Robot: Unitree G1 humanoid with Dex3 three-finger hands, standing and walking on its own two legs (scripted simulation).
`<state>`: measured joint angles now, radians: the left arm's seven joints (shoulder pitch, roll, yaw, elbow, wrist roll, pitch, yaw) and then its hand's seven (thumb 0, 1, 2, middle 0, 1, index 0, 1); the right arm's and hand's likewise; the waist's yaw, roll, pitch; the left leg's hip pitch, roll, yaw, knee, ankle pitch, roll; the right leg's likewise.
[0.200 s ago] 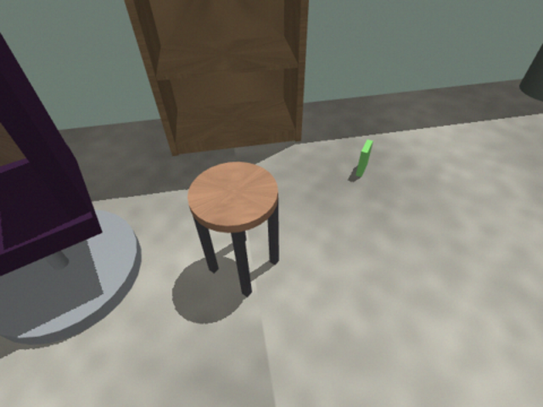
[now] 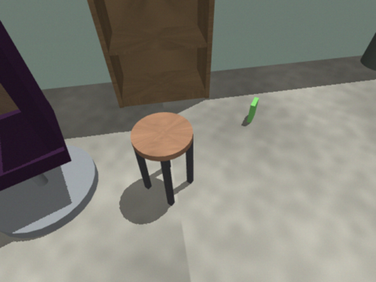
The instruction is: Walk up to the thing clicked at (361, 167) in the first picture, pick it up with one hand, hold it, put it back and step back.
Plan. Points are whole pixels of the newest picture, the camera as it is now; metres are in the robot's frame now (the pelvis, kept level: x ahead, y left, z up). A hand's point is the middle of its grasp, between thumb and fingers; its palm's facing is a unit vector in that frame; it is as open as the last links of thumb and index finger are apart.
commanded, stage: stand
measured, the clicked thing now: (252, 110) +1.47 -0.46 -0.70
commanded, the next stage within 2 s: walk up in 0.92 s
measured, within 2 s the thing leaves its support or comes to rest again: neither
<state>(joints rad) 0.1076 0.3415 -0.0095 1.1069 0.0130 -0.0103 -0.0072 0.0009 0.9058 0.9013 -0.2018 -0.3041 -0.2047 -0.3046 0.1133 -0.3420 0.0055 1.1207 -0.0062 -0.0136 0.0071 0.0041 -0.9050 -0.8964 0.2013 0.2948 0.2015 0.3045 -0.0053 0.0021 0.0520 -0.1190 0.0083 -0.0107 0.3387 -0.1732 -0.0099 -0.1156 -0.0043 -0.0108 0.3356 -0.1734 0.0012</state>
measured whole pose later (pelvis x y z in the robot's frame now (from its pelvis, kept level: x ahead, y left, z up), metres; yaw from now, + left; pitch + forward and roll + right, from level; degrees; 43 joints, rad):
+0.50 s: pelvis +0.00 +0.00 +0.00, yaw +0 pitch -2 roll +0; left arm 0.13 0.35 -0.01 1.11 0.01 -0.01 -0.01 0.00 0.91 0.90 -0.20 -0.30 -0.20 -0.30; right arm 0.12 -0.35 0.01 1.13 -0.01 -0.01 0.01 0.00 -0.90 -0.90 0.20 0.29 0.20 0.30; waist 0.00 0.00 0.05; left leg -0.12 0.01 -0.01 0.33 -0.17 -0.01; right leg -0.12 -0.01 -0.01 0.33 -0.17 0.00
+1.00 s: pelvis +0.01 +0.01 -0.01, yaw -5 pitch -1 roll -1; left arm 0.18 0.33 0.01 1.01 0.03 0.00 -0.01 0.00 0.91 0.90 -0.20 -0.30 -0.20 -0.30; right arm 0.06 -0.38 -0.04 1.04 -0.02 0.01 0.03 0.01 -0.90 -0.90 0.20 0.30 0.20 0.30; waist 0.02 0.04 0.08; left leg -0.18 0.01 0.00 0.49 -0.31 0.00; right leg -0.19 0.03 0.08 0.41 -0.20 0.00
